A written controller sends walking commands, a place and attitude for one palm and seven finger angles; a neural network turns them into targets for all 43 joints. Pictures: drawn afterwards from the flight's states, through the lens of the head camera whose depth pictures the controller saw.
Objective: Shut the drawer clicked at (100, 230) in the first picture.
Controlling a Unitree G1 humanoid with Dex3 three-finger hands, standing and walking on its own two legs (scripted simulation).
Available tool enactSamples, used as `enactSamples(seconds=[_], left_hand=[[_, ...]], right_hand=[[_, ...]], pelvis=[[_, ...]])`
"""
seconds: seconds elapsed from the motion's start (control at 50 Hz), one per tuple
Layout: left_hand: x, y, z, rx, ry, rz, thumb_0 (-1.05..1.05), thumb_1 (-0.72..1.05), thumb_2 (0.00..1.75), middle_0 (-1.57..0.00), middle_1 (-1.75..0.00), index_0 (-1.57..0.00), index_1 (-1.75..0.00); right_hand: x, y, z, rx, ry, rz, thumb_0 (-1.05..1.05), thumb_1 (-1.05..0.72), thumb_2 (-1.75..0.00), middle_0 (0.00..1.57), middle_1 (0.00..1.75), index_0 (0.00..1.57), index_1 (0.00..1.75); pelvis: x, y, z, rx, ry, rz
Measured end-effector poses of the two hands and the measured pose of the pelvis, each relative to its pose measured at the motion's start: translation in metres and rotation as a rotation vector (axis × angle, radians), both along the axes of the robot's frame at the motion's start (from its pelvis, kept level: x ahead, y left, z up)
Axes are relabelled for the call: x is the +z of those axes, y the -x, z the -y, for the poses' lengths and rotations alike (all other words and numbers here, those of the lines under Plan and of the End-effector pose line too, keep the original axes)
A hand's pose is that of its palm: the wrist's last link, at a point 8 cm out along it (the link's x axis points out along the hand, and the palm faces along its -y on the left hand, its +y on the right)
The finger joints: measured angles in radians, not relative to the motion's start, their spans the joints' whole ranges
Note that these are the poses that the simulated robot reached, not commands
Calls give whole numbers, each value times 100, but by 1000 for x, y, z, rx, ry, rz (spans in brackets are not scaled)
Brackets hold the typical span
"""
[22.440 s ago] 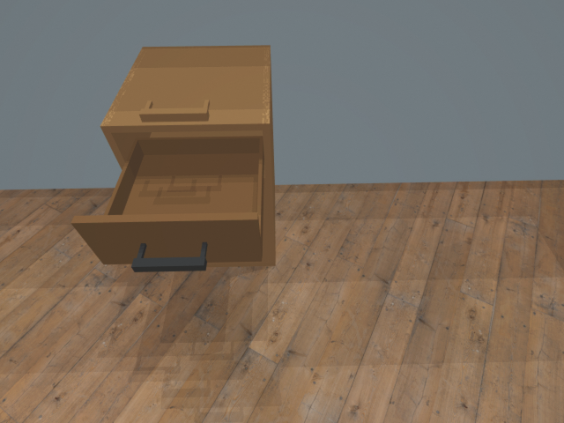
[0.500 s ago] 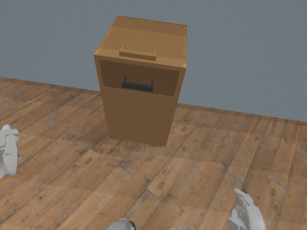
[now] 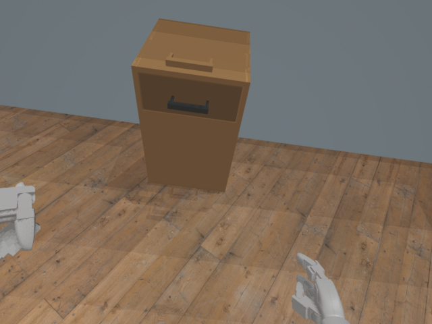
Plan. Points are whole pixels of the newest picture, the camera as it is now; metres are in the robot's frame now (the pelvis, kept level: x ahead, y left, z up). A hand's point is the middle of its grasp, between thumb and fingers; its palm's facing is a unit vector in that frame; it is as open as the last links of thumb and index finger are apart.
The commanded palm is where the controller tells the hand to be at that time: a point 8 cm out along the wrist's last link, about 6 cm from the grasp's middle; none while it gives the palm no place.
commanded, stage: stop stepping back and stand still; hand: left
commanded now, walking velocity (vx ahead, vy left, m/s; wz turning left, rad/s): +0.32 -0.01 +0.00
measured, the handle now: (189, 104) +0.89 +0.16 -0.15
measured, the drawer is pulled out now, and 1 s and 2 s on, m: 0.00 0.00 0.00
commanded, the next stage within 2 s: let the arm hang, fingers relaxed in 1.22 s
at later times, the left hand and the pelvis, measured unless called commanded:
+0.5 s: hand (40, 244) +0.17 +0.24 +0.17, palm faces +0.30 -0.85 -0.43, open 3.2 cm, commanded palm +0.11 +0.28 +0.19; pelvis -0.03 +0.01 +0.00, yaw -4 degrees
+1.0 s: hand (63, 215) +0.21 +0.23 +0.16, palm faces +0.29 -0.84 -0.45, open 3.3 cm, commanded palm +0.15 +0.27 +0.19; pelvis +0.00 +0.00 +0.01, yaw -4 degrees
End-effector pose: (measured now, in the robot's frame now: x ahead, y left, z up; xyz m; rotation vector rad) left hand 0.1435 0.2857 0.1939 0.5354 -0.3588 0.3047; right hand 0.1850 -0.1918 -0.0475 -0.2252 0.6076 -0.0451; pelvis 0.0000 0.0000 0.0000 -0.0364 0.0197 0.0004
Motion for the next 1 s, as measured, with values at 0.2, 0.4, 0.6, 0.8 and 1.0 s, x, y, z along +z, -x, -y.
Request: enactSamples(seconds=[0.2, 0.4, 0.6, 0.8, 1.0], left_hand=[[-7, 3, -4, -45, 52, 27, 1, 89, 90, -141, -160, -141, -160], [-2, 12, 9, -60, -2, -57, 1, 89, 90, -140, -160, -140, -160], [-11, 4, -3, -27, 57, -42, 1, 89, 90, -141, -160, -140, -160], [-4, -13, 9, -27, 38, -82, 2, 89, 90, -140, -160, -140, -160], [-14, -30, 14, -12, 51, -167, 2, 89, 90, -140, -160, -140, -160]], right_hand=[[-15, 100, 51, -221, 128, -145, 1, -90, -90, 21, 30, 21, 30], [-18, 134, 51, -239, 84, -174, 1, -90, -90, 20, 30, 20, 29], [-17, 97, 37, -223, 77, -112, 1, -90, -90, 20, 30, 20, 29], [-9, 47, 22, -125, 13, -48, 1, -90, -90, 21, 30, 21, 30], [-11, 32, 43, -163, 41, -85, 1, -90, -90, 21, 30, 20, 30]], pelvis=[[-3, 25, -11, -34, -10, 29], [5, 34, -5, -60, -13, 26], [3, 24, -15, -77, -25, 45], [10, 12, -8, -69, -25, 17], [11, -2, -3, -69, -28, 5]])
